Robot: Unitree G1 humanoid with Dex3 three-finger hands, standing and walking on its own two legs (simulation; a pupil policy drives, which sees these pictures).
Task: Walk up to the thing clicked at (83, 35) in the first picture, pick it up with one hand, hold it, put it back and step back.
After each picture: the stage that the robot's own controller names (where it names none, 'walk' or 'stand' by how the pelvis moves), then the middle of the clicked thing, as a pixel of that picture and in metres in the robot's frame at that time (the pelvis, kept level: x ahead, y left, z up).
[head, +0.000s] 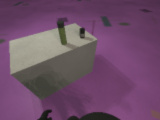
stand; (82, 33) +0.96 +0.16 -0.01
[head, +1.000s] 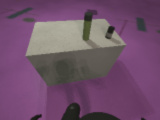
walk; (109, 32) +0.87 -0.09 +0.03
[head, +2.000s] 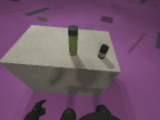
rise first; (103, 52) +0.57 -0.08 +0.02
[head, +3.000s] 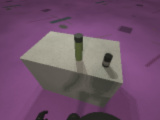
stand; (107, 60) +0.53 -0.09 +0.00
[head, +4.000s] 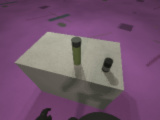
stand; (107, 65) +0.48 -0.10 -0.01
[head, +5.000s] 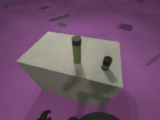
stand; (106, 63) +0.50 -0.09 -0.01
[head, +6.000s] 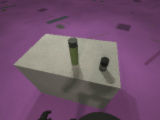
stand; (103, 64) +0.49 -0.07 -0.01
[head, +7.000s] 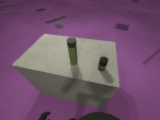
stand; (102, 64) +0.49 -0.07 -0.01
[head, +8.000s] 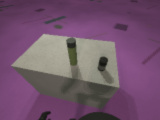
rise first; (102, 64) +0.49 -0.06 -0.01
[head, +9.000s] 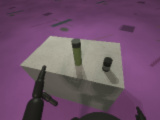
rise first; (106, 64) +0.50 -0.07 -0.01
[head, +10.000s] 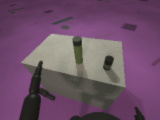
go down; (108, 63) +0.50 -0.08 +0.00
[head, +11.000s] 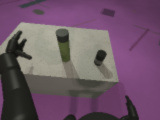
go down; (99, 58) +0.48 -0.08 +0.01
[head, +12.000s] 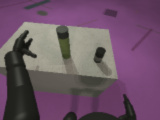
close in; (99, 55) +0.50 -0.08 +0.02
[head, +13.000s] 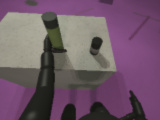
close; (95, 46) +0.51 -0.06 +0.06
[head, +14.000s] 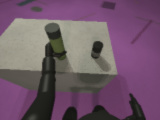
lift; (96, 50) +0.50 -0.06 +0.05
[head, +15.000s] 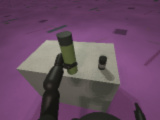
lift; (102, 62) +0.52 -0.06 +0.01
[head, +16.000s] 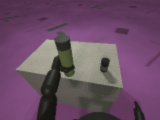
hold; (104, 65) +0.49 -0.08 +0.00
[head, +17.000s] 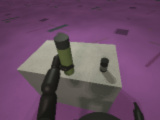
hold; (103, 65) +0.50 -0.08 +0.00
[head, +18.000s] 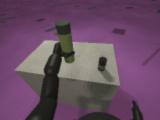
crouch; (102, 64) +0.51 -0.08 +0.00
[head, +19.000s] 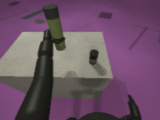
lower; (93, 57) +0.50 -0.06 +0.00
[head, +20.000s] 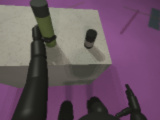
lower; (90, 39) +0.54 -0.06 +0.07
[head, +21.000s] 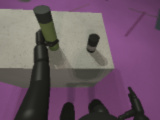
lower; (92, 43) +0.52 -0.06 +0.07
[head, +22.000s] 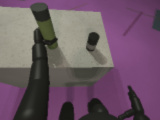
lower; (92, 42) +0.52 -0.06 +0.07
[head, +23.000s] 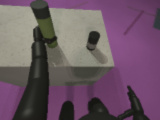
lower; (92, 41) +0.52 -0.06 +0.07
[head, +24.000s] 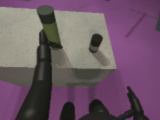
withdraw; (95, 43) +0.52 -0.07 +0.07
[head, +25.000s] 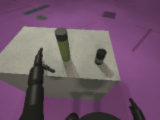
sink last; (100, 57) +0.48 -0.07 +0.04
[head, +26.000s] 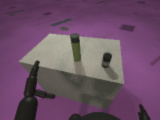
stand; (106, 60) +0.52 -0.07 +0.02
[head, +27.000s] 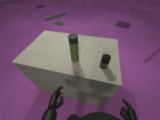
stand; (104, 61) +0.50 -0.07 +0.00
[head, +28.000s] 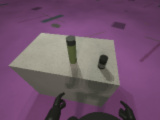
stand; (102, 62) +0.50 -0.07 -0.01
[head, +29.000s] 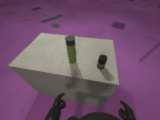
stand; (101, 62) +0.50 -0.06 -0.01
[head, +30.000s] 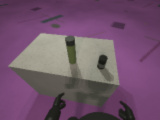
stand; (102, 62) +0.50 -0.06 -0.01
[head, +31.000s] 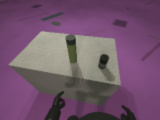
stand; (103, 61) +0.49 -0.06 -0.01
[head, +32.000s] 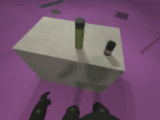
walk; (109, 48) +0.58 -0.13 +0.02
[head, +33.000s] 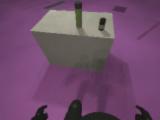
walk; (102, 24) +0.94 -0.03 +0.03
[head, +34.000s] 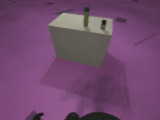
stand; (103, 24) +1.21 -0.10 +0.01
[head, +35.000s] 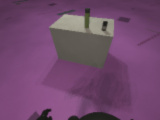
stand; (104, 26) +1.18 -0.11 -0.01
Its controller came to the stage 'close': yes
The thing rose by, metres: 0.00
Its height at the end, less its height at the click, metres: +0.00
